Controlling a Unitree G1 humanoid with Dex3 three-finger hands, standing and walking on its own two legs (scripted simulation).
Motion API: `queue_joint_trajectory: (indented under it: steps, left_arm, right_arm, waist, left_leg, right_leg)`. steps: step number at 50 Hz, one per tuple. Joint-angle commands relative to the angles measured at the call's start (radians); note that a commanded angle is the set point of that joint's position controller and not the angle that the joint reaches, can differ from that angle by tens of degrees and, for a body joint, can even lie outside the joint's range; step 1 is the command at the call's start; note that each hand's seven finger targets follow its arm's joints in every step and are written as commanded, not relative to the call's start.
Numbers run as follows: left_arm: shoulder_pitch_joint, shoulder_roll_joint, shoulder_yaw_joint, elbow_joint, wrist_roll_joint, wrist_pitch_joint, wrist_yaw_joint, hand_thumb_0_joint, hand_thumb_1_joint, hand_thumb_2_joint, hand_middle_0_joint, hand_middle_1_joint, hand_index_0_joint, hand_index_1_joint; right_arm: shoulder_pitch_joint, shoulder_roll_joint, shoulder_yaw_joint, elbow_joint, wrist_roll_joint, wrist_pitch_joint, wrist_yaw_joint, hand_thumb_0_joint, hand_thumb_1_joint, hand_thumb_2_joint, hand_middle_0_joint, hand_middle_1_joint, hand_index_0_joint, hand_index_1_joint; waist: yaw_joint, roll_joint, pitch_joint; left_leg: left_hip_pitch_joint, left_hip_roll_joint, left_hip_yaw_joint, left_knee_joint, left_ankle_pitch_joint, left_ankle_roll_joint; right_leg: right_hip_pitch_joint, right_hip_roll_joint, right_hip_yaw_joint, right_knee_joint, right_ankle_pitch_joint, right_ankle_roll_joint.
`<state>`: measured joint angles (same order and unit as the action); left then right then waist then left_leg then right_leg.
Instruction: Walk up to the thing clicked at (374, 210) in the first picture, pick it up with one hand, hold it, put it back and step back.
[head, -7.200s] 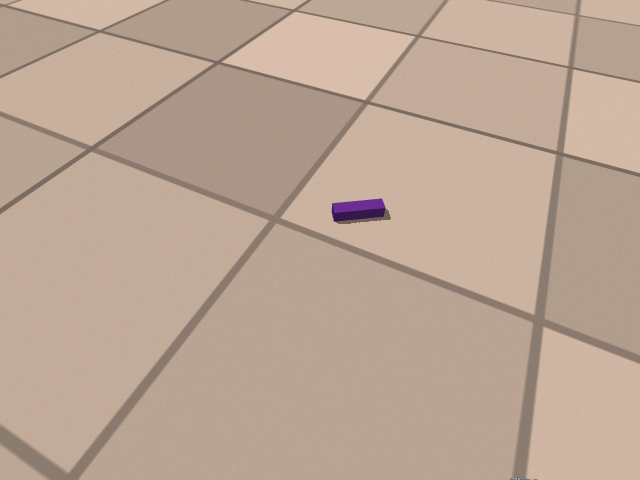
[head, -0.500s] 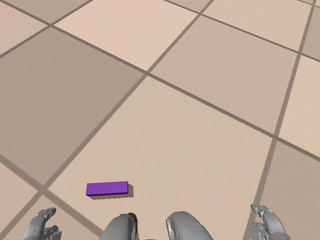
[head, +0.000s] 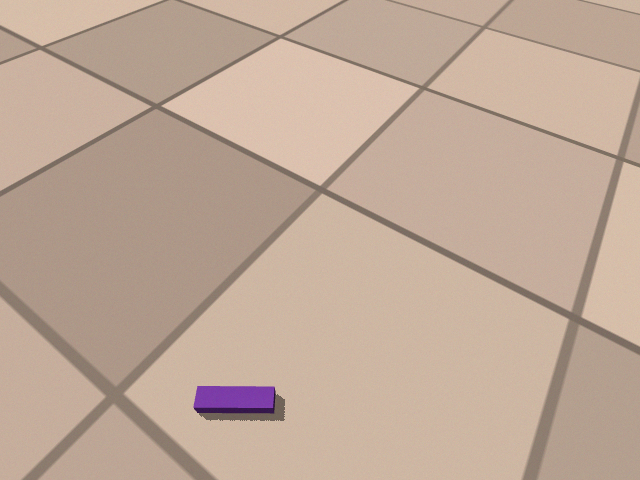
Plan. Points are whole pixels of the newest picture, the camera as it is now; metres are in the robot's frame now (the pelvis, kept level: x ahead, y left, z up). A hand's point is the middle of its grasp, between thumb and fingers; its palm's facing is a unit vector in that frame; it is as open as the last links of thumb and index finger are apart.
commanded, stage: walk up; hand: left
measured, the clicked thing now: (235, 399) +0.42 +0.23 -0.74
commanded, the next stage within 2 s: none
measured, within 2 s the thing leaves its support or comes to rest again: neither
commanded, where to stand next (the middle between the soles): +0.04 +0.00 m, yaw +1 degrees
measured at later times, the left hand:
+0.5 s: hand out of the picture +0.13 +0.24 -0.14, palm faces +0.00 -0.88 -0.47, open 7.4 cm
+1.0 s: hand out of the picture -0.02 +0.27 -0.18, palm faces -0.03 -0.94 -0.35, open 7.4 cm
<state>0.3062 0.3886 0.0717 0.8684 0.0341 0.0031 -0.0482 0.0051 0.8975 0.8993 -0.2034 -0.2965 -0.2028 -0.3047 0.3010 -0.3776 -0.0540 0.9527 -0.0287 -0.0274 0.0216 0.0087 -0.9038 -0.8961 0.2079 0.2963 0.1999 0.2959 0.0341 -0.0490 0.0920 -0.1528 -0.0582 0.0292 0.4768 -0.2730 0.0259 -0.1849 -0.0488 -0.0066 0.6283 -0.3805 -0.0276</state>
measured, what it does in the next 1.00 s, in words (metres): steps on the spot: right foot, then left foot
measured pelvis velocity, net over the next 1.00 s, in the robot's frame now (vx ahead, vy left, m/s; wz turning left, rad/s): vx -0.07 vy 0.00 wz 0.00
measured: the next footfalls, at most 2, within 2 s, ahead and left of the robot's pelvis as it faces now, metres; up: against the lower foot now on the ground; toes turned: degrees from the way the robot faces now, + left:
right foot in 0.34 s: +0.21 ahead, -0.15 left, +0.00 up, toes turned -3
left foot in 0.66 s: -0.02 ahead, +0.13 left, +0.00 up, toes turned -1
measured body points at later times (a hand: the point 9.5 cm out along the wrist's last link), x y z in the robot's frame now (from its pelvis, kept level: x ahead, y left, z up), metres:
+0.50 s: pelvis +0.01 -0.02 -0.03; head +0.09 -0.07 +0.41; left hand +0.13 +0.29 -0.11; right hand +0.11 -0.33 -0.17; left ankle -0.03 +0.12 -0.65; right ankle +0.17 -0.14 -0.73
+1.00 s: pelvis -0.07 +0.00 -0.01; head -0.01 +0.03 +0.43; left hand -0.02 +0.32 -0.15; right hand +0.00 -0.34 -0.10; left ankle -0.06 +0.12 -0.73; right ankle -0.08 -0.14 -0.71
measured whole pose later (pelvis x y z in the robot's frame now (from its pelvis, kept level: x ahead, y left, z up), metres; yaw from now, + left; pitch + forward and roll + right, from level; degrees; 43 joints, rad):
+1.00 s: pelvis -0.07 +0.00 -0.01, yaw +0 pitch -1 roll -1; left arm 0.23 0.42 0.06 0.92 0.00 0.04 0.00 0.01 0.90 0.90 -0.20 -0.30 -0.20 -0.30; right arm 0.24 -0.43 -0.06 0.85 -0.03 0.00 -0.01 0.01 -0.90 -0.90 0.21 0.30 0.20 0.30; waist 0.00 -0.05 0.14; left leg -0.34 0.05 0.03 0.70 -0.35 0.01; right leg -0.35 0.03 0.06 0.82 -0.48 0.01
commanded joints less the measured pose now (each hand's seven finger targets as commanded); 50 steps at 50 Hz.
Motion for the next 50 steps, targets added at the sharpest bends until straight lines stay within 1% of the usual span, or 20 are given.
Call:
queue_joint_trajectory:
  steps: [1, 2, 5, 8, 12, 15, 16, 17, 19, 24, 31, 33, 34, 35, 36, 37, 39, 40, 46, 50]
  left_arm:
    - [-0.108, 0.213, 0.046, -0.117, -0.005, -0.022, 0.026, 0.0, 0.9, 0.9, -0.2, -0.3, -0.2, -0.3]
    - [-0.128, 0.24, 0.045, -0.123, -0.011, -0.028, 0.025, 0.0, 0.9, 0.9, -0.2, -0.3, -0.2, -0.3]
    - [-0.026, 0.216, 0.042, -0.089, -0.02, -0.031, 0.008, 0.0, 0.9, 0.9, -0.2, -0.3, -0.2, -0.3]
    - [-0.045, 0.189, 0.03, -0.089, -0.03, -0.04, -0.001, 0.0, 0.9, 0.9, -0.2, -0.3, -0.2, -0.3]
    - [-0.007, 0.168, 0.028, -0.02, -0.052, -0.052, 0.063, 0.0, 0.9, 0.9, -0.2, -0.3, -0.2, -0.3]
    - [0.053, 0.217, 0.05, 0.022, -0.053, -0.041, 0.096, 0.0, 0.9, 0.9, -0.2, -0.3, -0.2, -0.3]
    - [0.066, 0.258, 0.064, 0.017, -0.042, -0.043, 0.1, 0.0, 0.9, 0.9, -0.2, -0.3, -0.2, -0.3]
    - [0.069, 0.318, 0.079, -0.005, -0.03, -0.046, 0.103, 0.0, 0.9, 0.9, -0.2, -0.3, -0.2, -0.3]
    - [-0.077, 0.317, 0.062, -0.083, -0.027, -0.037, 0.108, 0.0, 0.9, 0.9, -0.2, -0.3, -0.2, -0.3]
    - [-0.169, 0.252, 0.071, -0.112, -0.014, -0.01, 0.113, 0.0, 0.9, 0.9, -0.2, -0.3, -0.2, -0.3]
    - [-0.249, 0.274, 0.079, -0.139, 0.028, 0.026, 0.087, 0.0, 0.9, 0.9, -0.2, -0.3, -0.2, -0.3]
    - [-0.196, 0.247, 0.07, -0.109, 0.004, 0.049, 0.079, 0.0, 0.9, 0.9, -0.2, -0.3, -0.2, -0.3]
    - [-0.163, 0.195, 0.05, -0.107, -0.004, 0.055, 0.077, 0.0, 0.9, 0.9, -0.2, -0.3, -0.2, -0.3]
    - [-0.198, 0.158, 0.037, -0.136, -0.027, 0.054, 0.084, 0.0, 0.9, 0.9, -0.2, -0.3, -0.2, -0.3]
    - [-0.324, 0.261, 0.079, -0.129, -0.019, 0.042, 0.098, 0.0, 0.9, 0.9, -0.2, -0.3, -0.2, -0.3]
    - [-0.329, 0.27, 0.084, -0.113, -0.023, 0.041, 0.085, 0.0, 0.9, 0.9, -0.2, -0.3, -0.2, -0.3]
    - [-0.151, 0.198, 0.06, -0.044, -0.053, 0.046, 0.072, 0.0, 0.9, 0.9, -0.2, -0.3, -0.2, -0.3]
    - [-0.08, 0.194, 0.054, -0.03, -0.051, 0.049, 0.072, 0.0, 0.9, 0.9, -0.2, -0.3, -0.2, -0.3]
    - [-0.181, 0.19, 0.031, -0.081, -0.036, -0.003, 0.06, 0.0, 0.9, 0.9, -0.2, -0.3, -0.2, -0.3]
    - [-0.092, 0.16, 0.014, -0.012, -0.016, -0.025, 0.062, 0.0, 0.9, 0.9, -0.2, -0.3, -0.2, -0.3]
  right_arm:
    - [0.156, -0.342, -0.108, -0.106, 0.005, -0.067, -0.028, 0.0, -0.9, -0.9, 0.2, 0.3, 0.2, 0.3]
    - [0.121, -0.328, -0.106, -0.117, 0.012, -0.065, -0.025, 0.0, -0.9, -0.9, 0.2, 0.3, 0.2, 0.3]
    - [0.037, -0.241, -0.07, -0.156, 0.016, -0.074, -0.024, 0.0, -0.9, -0.9, 0.2, 0.3, 0.2, 0.3]
    - [0.027, -0.247, -0.067, -0.174, 0.01, -0.065, -0.013, 0.0, -0.9, -0.9, 0.2, 0.3, 0.2, 0.3]
    - [-0.056, -0.2, -0.046, -0.213, 0.006, 0.005, -0.013, 0.0, -0.9, -0.9, 0.2, 0.3, 0.2, 0.3]
    - [-0.113, -0.182, -0.048, -0.244, 0.034, 0.057, -0.01, 0.0, -0.9, -0.9, 0.2, 0.3, 0.2, 0.3]
    - [-0.057, -0.155, -0.04, -0.233, 0.043, 0.068, -0.014, 0.0, -0.9, -0.9, 0.2, 0.3, 0.2, 0.3]
    - [0.007, -0.138, -0.036, -0.232, 0.049, 0.076, -0.02, 0.0, -0.9, -0.9, 0.2, 0.3, 0.2, 0.3]
    - [0.119, -0.205, -0.066, -0.193, 0.047, 0.119, -0.043, 0.0, -0.9, -0.9, 0.2, 0.3, 0.2, 0.3]
    - [0.121, -0.25, -0.094, -0.176, 0.025, 0.124, -0.034, 0.0, -0.9, -0.9, 0.2, 0.3, 0.2, 0.3]
    - [0.17, -0.243, -0.064, -0.095, 0.026, 0.083, -0.014, 0.0, -0.9, -0.9, 0.2, 0.3, 0.2, 0.3]
    - [0.211, -0.238, -0.07, -0.039, 0.007, 0.068, -0.015, 0.0, -0.9, -0.9, 0.2, 0.3, 0.2, 0.3]
    - [0.155, -0.264, -0.073, -0.045, -0.015, 0.064, -0.015, 0.0, -0.9, -0.9, 0.2, 0.3, 0.2, 0.3]
    - [0.027, -0.37, -0.085, -0.137, -0.031, 0.07, -0.019, 0.0, -0.9, -0.9, 0.2, 0.3, 0.2, 0.3]
    - [-0.069, -0.435, -0.096, -0.162, -0.015, 0.064, -0.025, 0.0, -0.9, -0.9, 0.2, 0.3, 0.2, 0.3]
    - [-0.134, -0.396, -0.08, -0.161, -0.019, 0.047, -0.036, 0.0, -0.9, -0.9, 0.2, 0.3, 0.2, 0.3]
    - [-0.214, -0.289, -0.052, -0.172, -0.025, 0.02, -0.053, 0.0, -0.9, -0.9, 0.2, 0.3, 0.2, 0.3]
    - [-0.177, -0.272, -0.057, -0.167, -0.017, 0.014, -0.057, 0.0, -0.9, -0.9, 0.2, 0.3, 0.2, 0.3]
    - [-0.016, -0.264, -0.074, -0.142, -0.007, 0.009, -0.044, 0.0, -0.9, -0.9, 0.2, 0.3, 0.2, 0.3]
    - [-0.023, -0.266, -0.064, -0.149, -0.001, 0.027, -0.037, 0.0, -0.9, -0.9, 0.2, 0.3, 0.2, 0.3]
  waist:
    - [-0.131, 0.1, -0.047]
    - [-0.109, 0.095, 0.014]
    - [-0.047, 0.148, 0.047]
    - [-0.066, 0.249, 0.081]
    - [-0.039, 0.288, 0.045]
    - [0.01, 0.173, -0.02]
    - [0.022, 0.063, -0.053]
    - [0.02, -0.144, -0.101]
    - [-0.042, -0.121, -0.13]
    - [-0.043, -0.129, -0.212]
    - [-0.034, -0.331, -0.227]
    - [-0.045, -0.141, -0.171]
    - [-0.037, 0.07, -0.069]
    - [-0.04, 0.35, 0.084]
    - [-0.101, 0.303, 0.201]
    - [-0.056, 0.223, 0.26]
    - [0.044, 0.117, 0.15]
    - [0.048, 0.119, 0.07]
    - [-0.089, 0.29, -0.139]
    - [-0.05, 0.239, -0.167]
  left_leg:
    - [0.293, 0.484, -0.665, -0.234, -0.112, 0.254]
    - [0.177, 0.476, -0.616, -0.256, -0.091, 0.279]
    - [0.148, 0.285, -0.263, -0.234, 0.081, 0.166]
    - [0.003, 0.231, -0.155, -0.251, 0.146, 0.163]
    - [-0.155, 0.182, -0.044, -0.023, 0.609, 0.138]
    - [-0.238, 0.087, -0.009, 0.206, 0.299, 0.063]
    - [-0.271, 0.061, -0.036, 0.308, 0.141, 0.039]
    - [-0.321, -0.025, -0.036, 0.526, -0.19, 0.005]
    - [-0.225, -0.018, -0.183, 0.841, -0.382, -0.012]
    - [-0.263, 0.006, -0.206, 0.938, -0.211, -0.044]
    - [-0.157, 0.037, 0.023, 0.273, -0.344, -0.031]
    - [0.0, 0.021, 0.019, 0.048, -0.189, -0.011]
    - [-0.026, 0.071, -0.169, -0.063, -0.344, 0.024]
    - [-0.261, 0.407, -0.641, -0.244, -0.486, 0.14]
    - [-0.574, 0.512, -0.78, -0.32, -0.443, 0.262]
    - [-0.653, 0.496, -0.717, -0.29, -0.322, 0.283]
    - [-0.408, 0.256, -0.297, -0.097, 0.097, 0.138]
    - [-0.251, 0.237, -0.221, -0.063, 0.153, 0.109]
    - [0.165, 0.282, -0.226, 0.049, 0.249, 0.185]
    - [0.069, 0.258, -0.154, 0.208, 0.414, 0.157]
  right_leg:
    - [-0.515, 0.017, 0.126, 0.37, -0.185, -0.008]
    - [-0.482, -0.008, 0.157, 0.406, -0.148, -0.016]
    - [-0.439, -0.012, 0.131, 0.323, 0.017, -0.005]
    - [-0.326, -0.009, 0.028, 0.19, 0.094, 0.029]
    - [-0.079, 0.027, -0.064, 0.052, 0.246, 0.034]
    - [0.088, 0.052, -0.084, -0.093, 0.412, 0.022]
    - [0.134, -0.027, -0.003, -0.124, 0.515, 0.005]
    - [0.136, -0.246, 0.259, -0.209, 0.763, -0.073]
    - [-0.066, -0.409, 0.475, -0.276, 0.646, -0.236]
    - [-0.124, -0.247, 0.243, -0.262, 0.018, -0.154]
    - [-0.114, -0.219, 0.17, -0.237, -0.276, -0.125]
    - [-0.279, -0.17, 0.133, -0.097, -0.323, -0.068]
    - [-0.457, -0.084, 0.072, 0.092, -0.36, -0.027]
    - [-0.607, 0.099, -0.02, 0.391, -0.196, 0.017]
    - [-0.439, 0.064, 0.139, 0.492, -0.24, 0.02]
    - [-0.361, 0.067, 0.194, 0.593, -0.174, 0.016]
    - [-0.406, 0.147, 0.236, 0.672, -0.028, -0.012]
    - [-0.451, 0.162, 0.207, 0.665, 0.001, -0.017]
    - [-0.395, 0.072, 0.086, 0.249, -0.077, 0.054]
    - [-0.103, 0.09, -0.021, -0.217, -0.019, 0.014]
